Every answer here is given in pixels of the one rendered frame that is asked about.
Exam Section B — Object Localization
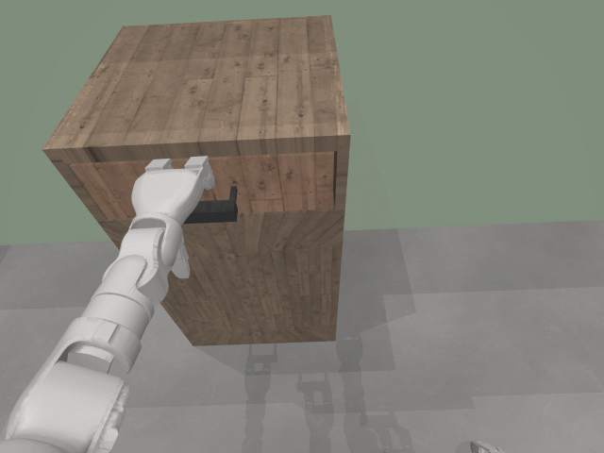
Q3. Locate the drawer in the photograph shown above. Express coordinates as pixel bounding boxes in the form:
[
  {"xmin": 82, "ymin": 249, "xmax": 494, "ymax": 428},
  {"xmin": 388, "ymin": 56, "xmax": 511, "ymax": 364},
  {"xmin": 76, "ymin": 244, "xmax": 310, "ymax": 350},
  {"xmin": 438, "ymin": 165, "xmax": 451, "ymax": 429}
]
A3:
[{"xmin": 70, "ymin": 151, "xmax": 334, "ymax": 219}]

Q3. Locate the left robot hand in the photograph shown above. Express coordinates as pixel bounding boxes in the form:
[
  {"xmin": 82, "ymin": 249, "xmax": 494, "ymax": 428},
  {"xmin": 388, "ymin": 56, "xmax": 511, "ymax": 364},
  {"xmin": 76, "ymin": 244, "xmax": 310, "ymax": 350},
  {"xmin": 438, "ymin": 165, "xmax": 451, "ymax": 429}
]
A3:
[{"xmin": 131, "ymin": 156, "xmax": 215, "ymax": 278}]

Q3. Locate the robot left forearm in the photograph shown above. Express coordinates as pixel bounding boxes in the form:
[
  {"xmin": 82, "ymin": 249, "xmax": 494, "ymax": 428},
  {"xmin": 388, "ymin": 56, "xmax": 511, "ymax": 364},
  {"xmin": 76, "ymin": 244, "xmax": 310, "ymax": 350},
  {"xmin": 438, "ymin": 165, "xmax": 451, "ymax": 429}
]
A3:
[{"xmin": 6, "ymin": 212, "xmax": 182, "ymax": 440}]

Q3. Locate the left robot upper arm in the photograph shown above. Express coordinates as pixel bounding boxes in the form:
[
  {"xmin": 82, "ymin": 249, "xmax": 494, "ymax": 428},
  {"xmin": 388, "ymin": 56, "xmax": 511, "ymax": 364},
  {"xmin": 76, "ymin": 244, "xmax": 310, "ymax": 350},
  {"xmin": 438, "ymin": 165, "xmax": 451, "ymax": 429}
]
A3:
[{"xmin": 0, "ymin": 361, "xmax": 131, "ymax": 453}]

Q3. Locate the cabinet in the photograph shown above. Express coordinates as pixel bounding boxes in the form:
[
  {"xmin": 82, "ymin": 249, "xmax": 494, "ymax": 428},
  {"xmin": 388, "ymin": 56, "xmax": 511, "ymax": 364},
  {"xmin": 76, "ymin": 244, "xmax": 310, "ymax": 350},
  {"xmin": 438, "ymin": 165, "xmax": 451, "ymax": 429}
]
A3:
[{"xmin": 42, "ymin": 15, "xmax": 351, "ymax": 346}]

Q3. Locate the handle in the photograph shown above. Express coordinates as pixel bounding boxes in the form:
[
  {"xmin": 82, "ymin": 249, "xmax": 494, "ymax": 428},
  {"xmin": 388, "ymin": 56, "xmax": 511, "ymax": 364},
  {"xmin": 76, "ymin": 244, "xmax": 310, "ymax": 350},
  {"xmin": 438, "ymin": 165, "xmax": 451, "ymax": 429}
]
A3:
[{"xmin": 184, "ymin": 186, "xmax": 238, "ymax": 224}]

